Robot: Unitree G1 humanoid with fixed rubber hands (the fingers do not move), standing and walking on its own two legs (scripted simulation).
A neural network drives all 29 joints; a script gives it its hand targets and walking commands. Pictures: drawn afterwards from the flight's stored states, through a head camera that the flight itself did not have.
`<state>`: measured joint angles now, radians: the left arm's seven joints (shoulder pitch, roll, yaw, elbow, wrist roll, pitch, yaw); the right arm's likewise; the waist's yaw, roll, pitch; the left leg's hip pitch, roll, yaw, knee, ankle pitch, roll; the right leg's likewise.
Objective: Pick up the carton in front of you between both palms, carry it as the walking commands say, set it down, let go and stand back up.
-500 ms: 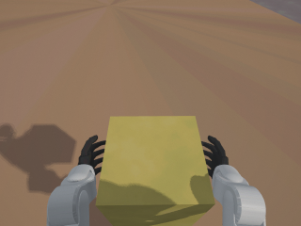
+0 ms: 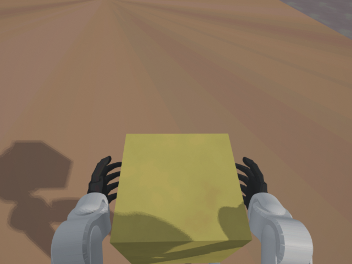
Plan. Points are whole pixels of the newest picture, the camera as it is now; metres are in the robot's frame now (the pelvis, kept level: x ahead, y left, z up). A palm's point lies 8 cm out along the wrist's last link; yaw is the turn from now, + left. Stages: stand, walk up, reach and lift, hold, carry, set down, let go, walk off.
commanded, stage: carry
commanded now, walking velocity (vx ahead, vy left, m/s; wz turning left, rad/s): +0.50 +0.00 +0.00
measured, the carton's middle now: (177, 203) +0.25 +0.00 +0.03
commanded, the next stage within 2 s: none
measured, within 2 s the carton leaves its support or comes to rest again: neither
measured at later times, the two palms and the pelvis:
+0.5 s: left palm (132, 93) +0.56 +0.13 +0.10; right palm (228, 95) +0.57 -0.17 +0.09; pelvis +0.34 -0.03 +0.00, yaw +2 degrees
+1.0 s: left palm (128, 43) +0.91 +0.18 +0.10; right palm (200, 44) +0.90 -0.12 +0.11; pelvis +0.68 +0.03 +0.00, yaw +0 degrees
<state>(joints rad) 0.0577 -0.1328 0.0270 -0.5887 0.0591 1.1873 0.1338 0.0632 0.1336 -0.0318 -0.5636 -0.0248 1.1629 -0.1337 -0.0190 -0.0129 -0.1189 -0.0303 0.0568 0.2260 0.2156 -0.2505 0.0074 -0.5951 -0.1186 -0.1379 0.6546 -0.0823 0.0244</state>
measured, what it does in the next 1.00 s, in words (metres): walks ahead: right foot, then left foot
